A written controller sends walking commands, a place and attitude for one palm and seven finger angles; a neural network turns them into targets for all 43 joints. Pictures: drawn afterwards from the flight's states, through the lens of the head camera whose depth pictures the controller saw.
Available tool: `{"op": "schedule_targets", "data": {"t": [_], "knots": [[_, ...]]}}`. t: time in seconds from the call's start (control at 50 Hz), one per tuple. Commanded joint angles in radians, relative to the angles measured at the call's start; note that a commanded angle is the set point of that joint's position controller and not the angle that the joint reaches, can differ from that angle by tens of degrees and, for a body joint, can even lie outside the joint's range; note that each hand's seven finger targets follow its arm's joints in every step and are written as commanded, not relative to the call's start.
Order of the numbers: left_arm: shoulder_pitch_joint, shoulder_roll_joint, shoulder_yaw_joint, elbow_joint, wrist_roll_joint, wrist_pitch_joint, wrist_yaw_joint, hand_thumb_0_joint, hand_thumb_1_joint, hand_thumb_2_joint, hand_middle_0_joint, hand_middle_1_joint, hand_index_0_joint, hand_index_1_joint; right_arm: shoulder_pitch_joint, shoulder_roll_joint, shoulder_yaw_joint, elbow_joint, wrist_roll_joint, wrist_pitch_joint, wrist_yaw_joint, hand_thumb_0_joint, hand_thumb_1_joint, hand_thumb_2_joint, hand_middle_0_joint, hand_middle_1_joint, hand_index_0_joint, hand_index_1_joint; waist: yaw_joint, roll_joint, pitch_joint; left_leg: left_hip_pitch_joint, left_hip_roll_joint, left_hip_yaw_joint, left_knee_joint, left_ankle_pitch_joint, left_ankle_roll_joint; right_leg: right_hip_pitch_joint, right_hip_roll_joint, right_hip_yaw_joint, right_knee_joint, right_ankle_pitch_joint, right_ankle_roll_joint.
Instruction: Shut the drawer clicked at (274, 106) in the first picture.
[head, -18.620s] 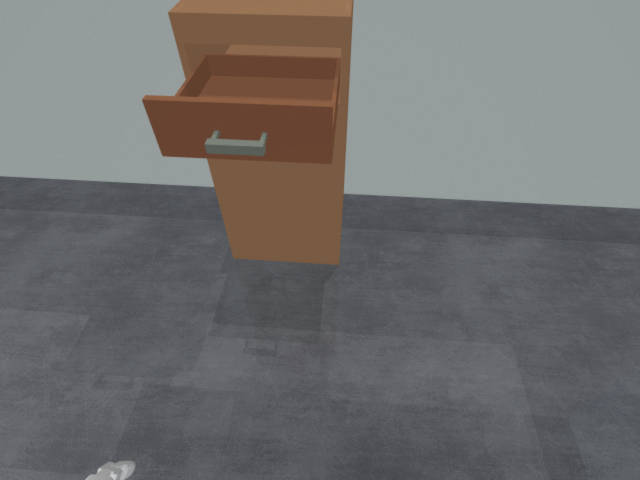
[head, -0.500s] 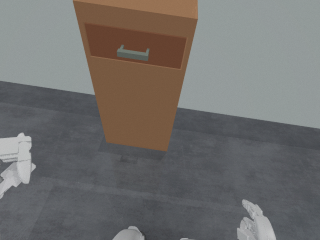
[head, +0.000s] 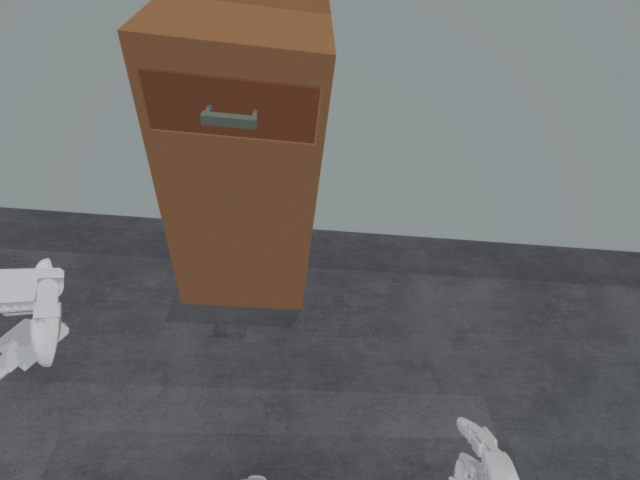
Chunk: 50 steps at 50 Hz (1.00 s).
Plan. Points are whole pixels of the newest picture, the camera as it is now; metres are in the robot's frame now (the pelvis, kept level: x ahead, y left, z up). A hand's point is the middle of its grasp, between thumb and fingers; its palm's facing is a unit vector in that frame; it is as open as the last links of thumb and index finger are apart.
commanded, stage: stop stepping back and stand still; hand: left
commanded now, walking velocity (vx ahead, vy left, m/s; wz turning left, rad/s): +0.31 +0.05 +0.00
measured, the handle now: (230, 115) +0.84 +0.25 +0.04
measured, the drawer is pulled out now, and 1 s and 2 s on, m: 0.00 0.00 0.00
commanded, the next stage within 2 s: let the arm hang, fingers relaxed in 1.14 s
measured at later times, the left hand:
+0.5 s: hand out of the picture +0.08 +0.26 +0.20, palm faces +0.39 -0.83 -0.39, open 3.3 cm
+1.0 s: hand out of the picture +0.08 +0.27 +0.19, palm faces +0.42 -0.77 -0.48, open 3.3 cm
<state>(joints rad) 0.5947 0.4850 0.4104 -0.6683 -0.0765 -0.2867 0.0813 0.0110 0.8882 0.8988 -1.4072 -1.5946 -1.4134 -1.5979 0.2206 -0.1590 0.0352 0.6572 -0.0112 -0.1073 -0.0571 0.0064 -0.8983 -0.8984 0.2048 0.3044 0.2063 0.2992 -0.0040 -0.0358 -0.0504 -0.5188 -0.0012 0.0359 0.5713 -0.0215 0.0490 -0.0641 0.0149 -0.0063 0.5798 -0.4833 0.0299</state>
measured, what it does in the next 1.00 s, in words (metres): steps on the spot: left foot, then right foot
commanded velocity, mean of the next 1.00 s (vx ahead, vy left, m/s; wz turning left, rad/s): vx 0.12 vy -0.03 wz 0.00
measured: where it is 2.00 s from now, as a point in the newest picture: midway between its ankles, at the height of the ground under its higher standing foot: outside the picture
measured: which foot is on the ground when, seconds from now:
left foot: down 0.00-0.12, up 0.14-0.34, down 0.36-1.00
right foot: down 0.00-0.34, up 0.36-0.60, down 0.62-1.00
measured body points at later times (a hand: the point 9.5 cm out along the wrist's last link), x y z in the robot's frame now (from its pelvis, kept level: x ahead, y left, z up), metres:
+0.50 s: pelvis -0.13 +0.02 +0.02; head -0.13 +0.06 +0.47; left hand +0.05 +0.31 +0.22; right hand +0.03 -0.19 -0.05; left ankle -0.10 +0.15 -0.71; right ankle -0.09 -0.09 -0.65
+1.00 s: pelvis -0.10 +0.02 +0.02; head -0.07 +0.03 +0.46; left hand +0.05 +0.31 +0.22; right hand +0.10 -0.19 -0.06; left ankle -0.10 +0.15 -0.71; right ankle -0.11 -0.10 -0.71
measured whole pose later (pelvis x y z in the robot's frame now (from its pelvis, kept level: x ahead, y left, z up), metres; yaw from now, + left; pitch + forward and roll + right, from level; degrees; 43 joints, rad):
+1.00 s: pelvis -0.10 +0.02 +0.02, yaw +6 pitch +0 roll +0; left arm 0.58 0.41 0.38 -0.61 -0.01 -0.24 0.15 0.01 0.89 0.90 -1.40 -1.59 -1.41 -1.60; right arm 0.18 -0.18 0.00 0.60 0.00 -0.15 -0.06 0.01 -0.90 -0.90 0.20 0.30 0.20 0.30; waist -0.02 -0.03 0.06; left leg -0.29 0.05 0.05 0.57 -0.28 -0.01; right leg -0.22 -0.03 -0.06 0.57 -0.35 0.00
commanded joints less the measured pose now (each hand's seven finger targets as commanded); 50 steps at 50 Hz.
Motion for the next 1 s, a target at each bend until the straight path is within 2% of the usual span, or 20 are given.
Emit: {"op": "schedule_targets", "data": {"t": [0.0, 0.08, 0.1, 0.12, 0.14, 0.2, 0.26, 0.3, 0.32, 0.34, 0.4, 0.54, 0.56, 0.6, 0.64, 0.68, 0.76, 0.84, 0.9, 0.98], "knots": [[-0.053, 0.114, 0.124, -0.057, -0.022, 0.004, 0.033, 0.000, 0.900, 0.900, -1.400, -1.600, -1.400, -1.600, -0.116, -0.181, -0.061, -0.173, 0.009, -0.082, -0.014, 0.000, -0.900, -0.900, 0.200, 0.300, 0.200, 0.300, 0.006, 0.284, -0.029, 0.193, 0.229, -0.446, -0.499, -0.554, 0.030, -0.175, 0.069, 0.024, 0.290, -0.190, -0.046], [0.105, 0.120, 0.159, -0.106, -0.003, 0.021, 0.043, 0.000, 0.900, 0.900, -1.400, -1.600, -1.400, -1.600, -0.111, -0.164, -0.073, -0.212, 0.005, -0.033, 0.000, 0.000, -0.900, -0.900, 0.200, 0.300, 0.200, 0.300, 0.039, 0.252, -0.056, -0.084, 0.043, -0.111, -0.334, -0.599, -0.138, 0.111, 0.070, -0.077, -0.072, -0.125, -0.104], [0.148, 0.123, 0.147, -0.149, 0.010, 0.019, 0.041, 0.000, 0.900, 0.900, -1.400, -1.600, -1.400, -1.600, -0.093, -0.152, -0.084, -0.218, 0.024, -0.016, 0.006, 0.000, -0.900, -0.900, 0.200, 0.300, 0.200, 0.300, 0.027, -0.018, -0.040, 0.057, -0.089, 0.048, 0.162, -0.447, -0.122, -0.175, -0.119, 0.095, -0.319, -0.206, -0.135], [0.135, 0.120, 0.130, -0.195, 0.004, 0.026, 0.039, 0.000, 0.900, 0.900, -1.400, -1.600, -1.400, -1.600, -0.114, -0.164, -0.106, -0.208, 0.027, 0.002, 0.005, 0.000, -0.900, -0.900, 0.200, 0.300, 0.200, 0.300, 0.023, -0.260, 0.045, 0.069, -0.113, -0.038, 0.626, -0.410, -0.103, -0.539, -0.403, 0.457, -0.523, -0.362, -0.200], [0.048, 0.126, 0.127, -0.256, 0.014, 0.025, 0.043, 0.000, 0.900, 0.900, -1.400, -1.600, -1.400, -1.600, -0.113, -0.178, -0.107, -0.179, 0.011, 0.015, 0.006, 0.000, -0.900, -0.900, 0.200, 0.300, 0.200, 0.300, -0.011, -0.164, 0.096, -0.011, -0.069, -0.077, 0.818, -0.330, -0.096, -0.656, -0.422, 0.435, -0.514, -0.371, -0.212], [-0.009, 0.113, 0.136, -0.188, 0.038, 0.026, 0.058, 0.000, 0.900, 0.900, -1.400, -1.600, -1.400, -1.600, -0.079, -0.135, -0.079, -0.185, 0.006, -0.007, -0.007, 0.000, -0.900, -0.900, 0.200, 0.300, 0.200, 0.300, -0.049, -0.099, 0.084, 0.031, 0.092, -0.081, 0.554, -0.331, -0.054, -0.549, -0.289, 0.168, -0.398, -0.278, -0.177], [-0.179, 0.038, 0.033, -0.082, 0.056, 0.034, 0.082, 0.000, 0.900, 0.900, -1.400, -1.600, -1.400, -1.600, -0.112, -0.156, -0.083, -0.138, 0.002, -0.056, -0.039, 0.000, -0.900, -0.900, 0.200, 0.300, 0.200, 0.300, -0.027, -0.041, 0.106, 0.167, 0.075, 0.033, 0.087, -0.385, -0.017, -0.429, -0.242, 0.024, -0.247, -0.232, -0.153], [-0.257, 0.022, -0.001, -0.046, 0.054, 0.027, 0.099, 0.000, 0.900, 0.900, -1.400, -1.600, -1.400, -1.600, -0.033, -0.186, -0.088, -0.121, 0.004, -0.084, -0.052, 0.000, -0.900, -0.900, 0.200, 0.300, 0.200, 0.300, -0.042, 0.161, 0.033, 0.302, 0.041, 0.026, -0.152, -0.385, -0.011, -0.335, -0.140, -0.074, 0.061, -0.113, -0.098], [-0.295, 0.026, -0.005, -0.097, 0.053, 0.019, 0.106, 0.000, 0.900, 0.900, -1.400, -1.600, -1.400, -1.600, -0.031, -0.227, -0.098, -0.145, 0.004, -0.089, -0.056, 0.000, -0.900, -0.900, 0.200, 0.300, 0.200, 0.300, -0.039, 0.438, 0.038, 0.368, 0.213, -0.330, -0.306, -0.525, 0.063, -0.489, -0.039, -0.120, 0.346, -0.110, -0.039], [-0.334, 0.051, 0.004, -0.169, 0.077, -0.002, 0.106, 0.000, 0.900, 0.900, -1.400, -1.600, -1.400, -1.600, -0.037, -0.200, -0.087, -0.164, 0.006, -0.092, -0.044, 0.000, -0.900, -0.900, 0.200, 0.300, 0.200, 0.300, -0.040, 0.508, 0.076, 0.342, 0.336, -0.567, -0.375, -0.575, 0.138, -0.612, -0.008, -0.058, 0.546, -0.113, -0.032], [-0.096, 0.097, 0.082, -0.216, 0.066, -0.001, 0.085, 0.000, 0.900, 0.900, -1.400, -1.600, -1.400, -1.600, -0.052, -0.158, -0.094, -0.179, 0.008, -0.095, 0.002, 0.000, -0.900, -0.900, 0.200, 0.300, 0.200, 0.300, -0.023, 0.213, 0.027, 0.298, 0.324, -0.554, -0.346, -0.445, 0.165, -0.598, -0.071, 0.026, 0.593, 0.043, -0.037], [0.125, 0.074, 0.118, -0.167, 0.056, 0.012, 0.091, 0.000, 0.900, 0.900, -1.400, -1.600, -1.400, -1.600, -0.102, -0.144, -0.084, -0.203, -0.008, -0.026, 0.006, 0.000, -0.900, -0.900, 0.200, 0.300, 0.200, 0.300, 0.014, 0.288, 0.010, -0.190, 0.189, -0.139, -0.241, -0.687, 0.036, 0.098, 0.026, -0.127, 0.065, -0.027, -0.070], [0.114, 0.063, 0.106, -0.111, 0.059, 0.026, 0.092, 0.000, 0.900, 0.900, -1.400, -1.600, -1.400, -1.600, -0.099, -0.141, -0.081, -0.197, -0.003, -0.015, 0.001, 0.000, -0.900, -0.900, 0.200, 0.300, 0.200, 0.300, 0.019, 0.183, 0.027, -0.239, 0.125, -0.081, -0.062, -0.665, 0.016, 0.127, 0.000, -0.072, -0.040, -0.074, -0.094], [0.026, 0.105, 0.131, -0.059, 0.042, 0.044, 0.088, 0.000, 0.900, 0.900, -1.400, -1.600, -1.400, -1.600, -0.097, -0.135, -0.103, -0.185, 0.022, 0.000, -0.010, 0.000, -0.900, -0.900, 0.200, 0.300, 0.200, 0.300, -0.002, -0.291, 0.068, -0.286, -0.009, -0.018, 0.550, -0.512, -0.033, -0.057, -0.380, 0.575, -0.416, -0.261, -0.266], [-0.113, 0.208, 0.206, -0.114, 0.030, 0.002, 0.079, 0.000, 0.900, 0.900, -1.400, -1.600, -1.400, -1.600, -0.069, -0.149, -0.096, -0.130, -0.016, -0.026, -0.004, 0.000, -0.900, -0.900, 0.200, 0.300, 0.200, 0.300, -0.058, -0.191, 0.078, -0.148, 0.065, -0.039, 0.675, -0.356, -0.067, -0.228, -0.370, 0.451, -0.359, 0.185, -0.282], [-0.047, 0.085, 0.136, 0.017, 0.045, 0.025, 0.084, 0.000, 0.900, 0.900, -1.400, -1.600, -1.400, -1.600, -0.062, -0.144, -0.099, -0.119, 0.007, -0.023, -0.019, 0.000, -0.900, -0.900, 0.200, 0.300, 0.200, 0.300, -0.033, -0.123, 0.045, 0.001, 0.078, -0.043, 0.460, -0.341, -0.041, -0.300, -0.319, 0.320, -0.337, -0.089, -0.224], [-0.086, 0.003, 0.012, -0.083, 0.049, 0.014, 0.089, 0.000, 0.900, 0.900, -1.400, -1.600, -1.400, -1.600, -0.131, -0.128, -0.071, -0.135, 0.006, -0.060, -0.038, 0.000, -0.900, -0.900, 0.200, 0.300, 0.200, 0.300, -0.023, -0.036, 0.061, 0.297, 0.022, 0.074, -0.053, -0.253, -0.017, -0.301, -0.220, 0.046, -0.179, 0.090, -0.138], [-0.099, 0.065, 0.057, -0.223, 0.063, -0.025, 0.096, 0.000, 0.900, 0.900, -1.400, -1.600, -1.400, -1.600, -0.090, -0.177, -0.089, -0.176, 0.015, -0.087, -0.026, 0.000, -0.900, -0.900, 0.200, 0.300, 0.200, 0.300, 0.010, 0.220, -0.013, 0.395, 0.240, -0.249, -0.188, 0.122, 0.072, -0.298, -0.049, -0.039, 0.100, 0.167, -0.015], [-0.034, 0.090, 0.111, -0.203, 0.064, -0.025, 0.092, 0.000, 0.900, 0.900, -1.400, -1.600, -1.400, -1.600, -0.087, -0.150, -0.074, -0.165, 0.013, -0.090, -0.015, 0.000, -0.900, -0.900, 0.200, 0.300, 0.200, 0.300, 0.006, 0.277, 0.037, 0.291, 0.221, -0.174, -0.200, 0.179, 0.050, -0.194, -0.047, -0.055, 0.007, 0.140, -0.020], [0.100, 0.062, 0.120, -0.139, 0.040, -0.020, 0.086, 0.000, 0.900, 0.900, -1.400, -1.600, -1.400, -1.600, -0.066, -0.142, -0.092, -0.194, 0.035, -0.066, 0.005, 0.000, -0.900, -0.900, 0.200, 0.300, 0.200, 0.300, -0.013, 0.035, -0.083, 0.282, 0.082, -0.012, -0.013, 0.142, -0.039, -0.022, -0.118, 0.068, -0.121, 0.735, -0.058]]}}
